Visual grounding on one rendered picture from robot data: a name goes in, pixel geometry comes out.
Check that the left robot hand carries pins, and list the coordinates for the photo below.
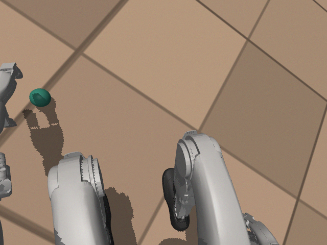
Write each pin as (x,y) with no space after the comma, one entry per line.
(8,73)

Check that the left robot foot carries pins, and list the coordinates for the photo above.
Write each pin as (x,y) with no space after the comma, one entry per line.
(108,220)

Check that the right robot hand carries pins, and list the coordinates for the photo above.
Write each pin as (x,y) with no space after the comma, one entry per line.
(259,234)

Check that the ball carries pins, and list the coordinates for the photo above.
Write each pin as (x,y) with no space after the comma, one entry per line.
(40,97)

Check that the right robot foot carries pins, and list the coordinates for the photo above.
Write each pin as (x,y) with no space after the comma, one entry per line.
(169,194)

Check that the left robot arm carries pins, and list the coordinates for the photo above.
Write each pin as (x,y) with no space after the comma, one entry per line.
(5,176)

